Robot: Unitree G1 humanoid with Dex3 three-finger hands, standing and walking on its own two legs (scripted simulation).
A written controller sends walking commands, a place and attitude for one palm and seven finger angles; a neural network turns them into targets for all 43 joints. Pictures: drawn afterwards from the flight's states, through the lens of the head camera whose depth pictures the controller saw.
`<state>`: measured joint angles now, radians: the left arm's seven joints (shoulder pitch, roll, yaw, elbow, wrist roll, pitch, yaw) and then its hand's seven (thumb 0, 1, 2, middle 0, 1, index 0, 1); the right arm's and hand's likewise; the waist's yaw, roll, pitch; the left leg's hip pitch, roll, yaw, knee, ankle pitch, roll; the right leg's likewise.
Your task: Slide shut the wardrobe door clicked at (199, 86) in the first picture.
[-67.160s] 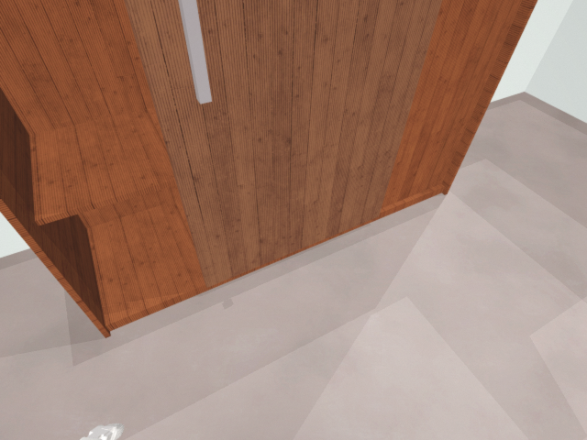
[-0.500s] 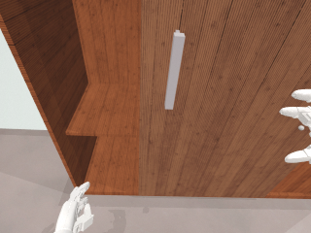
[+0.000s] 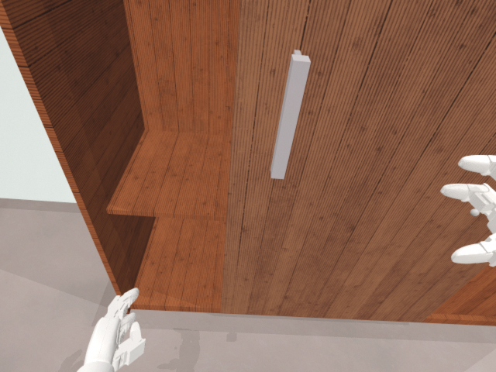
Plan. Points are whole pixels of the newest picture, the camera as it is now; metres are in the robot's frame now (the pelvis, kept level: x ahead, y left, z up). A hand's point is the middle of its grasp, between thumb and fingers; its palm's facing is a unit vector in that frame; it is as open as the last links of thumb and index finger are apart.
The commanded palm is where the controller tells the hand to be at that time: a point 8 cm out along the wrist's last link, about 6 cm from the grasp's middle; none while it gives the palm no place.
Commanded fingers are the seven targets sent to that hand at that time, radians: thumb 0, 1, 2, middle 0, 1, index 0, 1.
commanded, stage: move the hooked fingers beside the handle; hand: right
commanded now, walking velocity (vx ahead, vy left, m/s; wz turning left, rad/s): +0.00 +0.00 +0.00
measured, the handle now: (286, 119) +0.51 -0.05 +0.19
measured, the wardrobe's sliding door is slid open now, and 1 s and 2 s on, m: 0.36 0.36 0.36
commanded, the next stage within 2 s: none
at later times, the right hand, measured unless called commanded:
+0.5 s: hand (431, 183) +0.33 -0.24 +0.21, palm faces +0.03 +1.00 -0.05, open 14.0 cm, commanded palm +0.30 -0.29 +0.21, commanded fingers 0.00 0.50 -0.30 0.30 1.20 0.30 1.20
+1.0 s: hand (378, 161) +0.38 -0.18 +0.21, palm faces +0.01 +1.00 -0.02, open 14.0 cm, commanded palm +0.35 -0.23 +0.20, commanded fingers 0.00 0.50 -0.30 0.30 1.20 0.30 1.20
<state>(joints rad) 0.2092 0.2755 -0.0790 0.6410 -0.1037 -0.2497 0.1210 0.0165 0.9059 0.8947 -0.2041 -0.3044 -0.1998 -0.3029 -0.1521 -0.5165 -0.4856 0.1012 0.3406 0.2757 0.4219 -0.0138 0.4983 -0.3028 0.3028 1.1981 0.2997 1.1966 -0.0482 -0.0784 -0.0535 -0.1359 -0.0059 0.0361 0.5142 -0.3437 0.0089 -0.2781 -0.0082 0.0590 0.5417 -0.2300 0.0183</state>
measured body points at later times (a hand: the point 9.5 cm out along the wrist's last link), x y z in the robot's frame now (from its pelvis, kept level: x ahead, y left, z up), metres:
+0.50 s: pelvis +0.00 +0.00 +0.00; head -0.02 +0.02 +0.45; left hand +0.18 +0.23 -0.08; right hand +0.32 -0.30 +0.22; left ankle -0.04 +0.11 -0.73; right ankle +0.04 -0.13 -0.73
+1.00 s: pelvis +0.00 -0.01 +0.00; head -0.02 +0.02 +0.45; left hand +0.17 +0.23 -0.09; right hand +0.37 -0.23 +0.21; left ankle -0.04 +0.11 -0.73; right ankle +0.04 -0.13 -0.73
